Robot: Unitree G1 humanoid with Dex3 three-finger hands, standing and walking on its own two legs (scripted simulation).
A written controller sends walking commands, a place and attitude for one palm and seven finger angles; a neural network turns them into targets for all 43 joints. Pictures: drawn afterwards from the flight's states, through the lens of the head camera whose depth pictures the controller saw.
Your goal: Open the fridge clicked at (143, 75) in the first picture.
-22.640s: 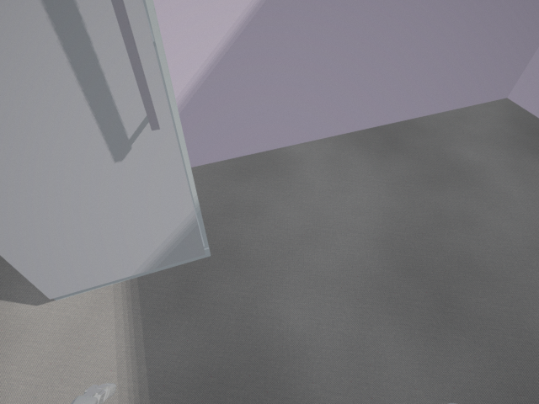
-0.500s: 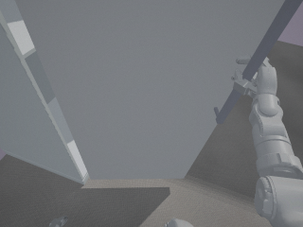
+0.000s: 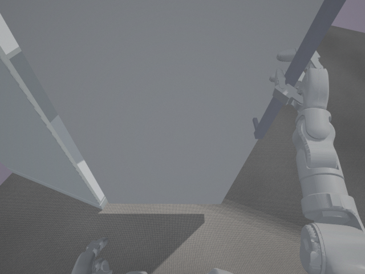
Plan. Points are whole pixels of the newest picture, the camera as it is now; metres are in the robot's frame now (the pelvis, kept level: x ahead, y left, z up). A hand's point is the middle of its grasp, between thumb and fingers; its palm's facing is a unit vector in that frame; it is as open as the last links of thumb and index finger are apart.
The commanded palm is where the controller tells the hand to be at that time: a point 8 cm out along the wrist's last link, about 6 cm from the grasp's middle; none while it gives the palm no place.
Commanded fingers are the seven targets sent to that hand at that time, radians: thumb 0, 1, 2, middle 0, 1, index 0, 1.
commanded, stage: loosen the grip on the handle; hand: right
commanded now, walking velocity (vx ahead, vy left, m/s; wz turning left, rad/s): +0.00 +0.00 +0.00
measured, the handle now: (295, 57) +0.48 -0.17 +0.23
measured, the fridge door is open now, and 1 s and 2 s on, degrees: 69 69 69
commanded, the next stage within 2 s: slip the hand off the handle in 0.62 s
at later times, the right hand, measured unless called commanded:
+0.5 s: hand (279, 94) +0.44 -0.15 +0.18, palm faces +0.14 +0.97 -0.20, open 13.6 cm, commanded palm +0.40 -0.19 +0.19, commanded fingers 0.00 0.55 -0.20 0.26 1.17 0.26 1.17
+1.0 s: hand (302, 100) +0.42 -0.20 +0.18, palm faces +0.20 +0.96 -0.18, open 14.7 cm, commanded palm +0.39 -0.24 +0.18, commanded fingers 0.00 0.55 -0.20 0.25 1.15 0.25 1.15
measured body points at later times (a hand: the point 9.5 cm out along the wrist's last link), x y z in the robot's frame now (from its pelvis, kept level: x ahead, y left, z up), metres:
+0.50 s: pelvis -0.03 -0.01 -0.01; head -0.01 -0.02 +0.44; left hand +0.02 +0.27 -0.11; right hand +0.42 -0.20 +0.19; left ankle +0.00 +0.12 -0.73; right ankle +0.06 -0.11 -0.73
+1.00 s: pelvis +0.02 +0.02 +0.00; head +0.03 +0.02 +0.45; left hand +0.14 +0.28 -0.09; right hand +0.41 -0.25 +0.19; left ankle +0.00 +0.12 -0.73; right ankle +0.06 -0.11 -0.73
